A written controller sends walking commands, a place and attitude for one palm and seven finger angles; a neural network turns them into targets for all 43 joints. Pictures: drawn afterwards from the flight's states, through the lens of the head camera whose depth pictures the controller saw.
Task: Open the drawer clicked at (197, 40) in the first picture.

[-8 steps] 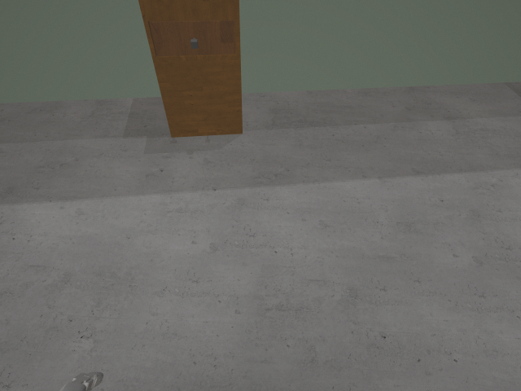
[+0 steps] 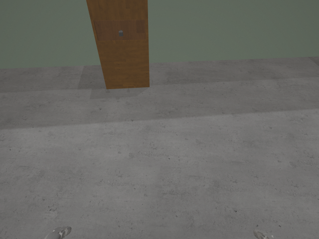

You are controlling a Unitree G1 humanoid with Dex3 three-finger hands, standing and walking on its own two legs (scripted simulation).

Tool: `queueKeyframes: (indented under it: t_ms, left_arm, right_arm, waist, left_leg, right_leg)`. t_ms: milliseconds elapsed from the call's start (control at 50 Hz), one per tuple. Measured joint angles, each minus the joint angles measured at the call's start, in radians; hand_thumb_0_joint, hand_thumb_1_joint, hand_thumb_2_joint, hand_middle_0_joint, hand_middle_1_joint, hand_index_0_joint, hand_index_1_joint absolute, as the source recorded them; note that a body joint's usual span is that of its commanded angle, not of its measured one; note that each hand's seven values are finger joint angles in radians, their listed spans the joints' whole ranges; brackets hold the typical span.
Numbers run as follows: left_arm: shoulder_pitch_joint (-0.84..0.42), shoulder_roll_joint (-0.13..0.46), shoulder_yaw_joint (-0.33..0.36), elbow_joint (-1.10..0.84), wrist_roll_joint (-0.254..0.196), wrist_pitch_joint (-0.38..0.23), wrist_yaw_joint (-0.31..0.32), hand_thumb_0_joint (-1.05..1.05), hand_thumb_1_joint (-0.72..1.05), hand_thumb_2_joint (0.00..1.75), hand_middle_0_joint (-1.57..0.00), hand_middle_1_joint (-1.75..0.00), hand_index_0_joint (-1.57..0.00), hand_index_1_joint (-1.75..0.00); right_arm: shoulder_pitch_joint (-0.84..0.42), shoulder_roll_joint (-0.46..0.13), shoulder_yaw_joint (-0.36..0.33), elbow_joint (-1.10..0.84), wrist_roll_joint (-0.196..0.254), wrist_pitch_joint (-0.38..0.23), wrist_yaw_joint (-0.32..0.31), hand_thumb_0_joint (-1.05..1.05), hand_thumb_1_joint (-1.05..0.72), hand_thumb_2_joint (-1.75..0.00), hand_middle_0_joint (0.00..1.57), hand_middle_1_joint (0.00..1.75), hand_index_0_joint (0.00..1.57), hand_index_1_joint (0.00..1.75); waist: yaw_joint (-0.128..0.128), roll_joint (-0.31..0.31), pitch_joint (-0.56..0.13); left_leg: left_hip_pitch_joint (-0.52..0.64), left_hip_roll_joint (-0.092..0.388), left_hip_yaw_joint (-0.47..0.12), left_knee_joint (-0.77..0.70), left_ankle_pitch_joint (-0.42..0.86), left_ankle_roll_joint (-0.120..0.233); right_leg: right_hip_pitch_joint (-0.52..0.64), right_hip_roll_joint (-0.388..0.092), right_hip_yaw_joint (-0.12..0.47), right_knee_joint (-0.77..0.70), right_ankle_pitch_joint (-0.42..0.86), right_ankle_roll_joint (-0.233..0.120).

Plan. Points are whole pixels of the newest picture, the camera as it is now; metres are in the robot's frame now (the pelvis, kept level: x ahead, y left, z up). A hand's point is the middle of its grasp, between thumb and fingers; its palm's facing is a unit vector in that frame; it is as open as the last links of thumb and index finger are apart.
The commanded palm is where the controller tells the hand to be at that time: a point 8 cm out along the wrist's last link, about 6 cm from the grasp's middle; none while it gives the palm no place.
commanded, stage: stand and wait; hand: left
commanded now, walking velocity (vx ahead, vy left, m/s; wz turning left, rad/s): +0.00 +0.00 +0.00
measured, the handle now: (121, 32) +1.57 +0.39 -0.19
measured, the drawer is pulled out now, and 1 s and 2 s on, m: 0.00 0.00 0.00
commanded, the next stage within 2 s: look at it before walking up in 0.80 s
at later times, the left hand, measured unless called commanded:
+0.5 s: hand out of the picture +0.05 +0.23 -0.15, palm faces -0.05 -0.94 -0.33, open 7.4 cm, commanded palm none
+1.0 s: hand out of the picture +0.07 +0.22 -0.15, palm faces -0.06 -0.94 -0.32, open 7.3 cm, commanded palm none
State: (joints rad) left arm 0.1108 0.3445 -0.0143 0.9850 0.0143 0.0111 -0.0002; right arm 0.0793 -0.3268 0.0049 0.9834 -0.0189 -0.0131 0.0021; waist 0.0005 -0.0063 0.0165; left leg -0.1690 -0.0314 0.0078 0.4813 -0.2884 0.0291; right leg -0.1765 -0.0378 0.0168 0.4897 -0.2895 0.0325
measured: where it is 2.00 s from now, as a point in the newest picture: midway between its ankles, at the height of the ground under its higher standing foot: outside the picture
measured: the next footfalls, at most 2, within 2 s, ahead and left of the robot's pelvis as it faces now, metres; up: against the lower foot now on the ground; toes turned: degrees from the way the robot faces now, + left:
none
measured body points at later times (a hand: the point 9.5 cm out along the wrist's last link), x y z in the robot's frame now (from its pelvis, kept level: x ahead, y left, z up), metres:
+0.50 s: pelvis -0.01 -0.02 +0.01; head -0.01 -0.02 +0.46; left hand +0.06 +0.28 -0.13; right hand +0.06 -0.32 -0.13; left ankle -0.02 +0.10 -0.74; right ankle -0.02 -0.14 -0.74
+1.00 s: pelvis -0.02 -0.02 +0.01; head -0.02 -0.02 +0.46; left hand +0.07 +0.27 -0.13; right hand +0.05 -0.31 -0.13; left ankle -0.02 +0.10 -0.74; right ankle -0.02 -0.14 -0.74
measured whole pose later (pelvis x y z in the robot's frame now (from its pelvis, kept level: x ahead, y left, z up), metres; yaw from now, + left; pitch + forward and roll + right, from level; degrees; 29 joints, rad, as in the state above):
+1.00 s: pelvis -0.02 -0.02 +0.01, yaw -1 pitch -2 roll +0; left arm 0.13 0.34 -0.01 1.07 0.01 0.00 -0.01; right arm 0.12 -0.33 0.00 1.11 -0.01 -0.01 0.01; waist -0.01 -0.01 0.03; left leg -0.14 0.00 0.01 0.38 -0.21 0.00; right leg -0.16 0.00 0.02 0.40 -0.21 0.00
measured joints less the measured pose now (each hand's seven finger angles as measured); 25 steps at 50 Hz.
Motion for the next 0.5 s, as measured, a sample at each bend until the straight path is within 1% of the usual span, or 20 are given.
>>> queueKeyframes:
  t_ms: [160, 500]
  left_arm:
    - [0.016, -0.017, -0.002, 0.021, 0.002, -0.002, -0.003, 0.00, 0.90, 0.90, -0.20, -0.30, -0.21, -0.30]
    - [0.042, 0.000, 0.004, 0.087, -0.002, -0.005, -0.003, 0.00, 0.90, 0.90, -0.20, -0.30, -0.21, -0.30]
  right_arm:
    - [-0.001, 0.005, 0.000, 0.029, 0.002, 0.000, 0.001, 0.00, -0.90, -0.90, 0.21, 0.29, 0.20, 0.30]
    - [0.054, -0.018, -0.003, 0.114, 0.007, 0.008, 0.000, 0.01, -0.91, -0.90, 0.21, 0.29, 0.20, 0.29]
  waist:
    - [0.003, -0.003, 0.003]
    - [-0.005, 0.000, 0.028]
  left_leg:
    - [0.014, 0.008, -0.002, -0.031, 0.022, -0.009]
    - [0.024, 0.026, -0.005, -0.073, 0.059, -0.026]
  right_leg:
    - [0.011, 0.008, -0.002, -0.024, 0.019, -0.008]
    - [0.019, 0.026, -0.006, -0.066, 0.057, -0.024]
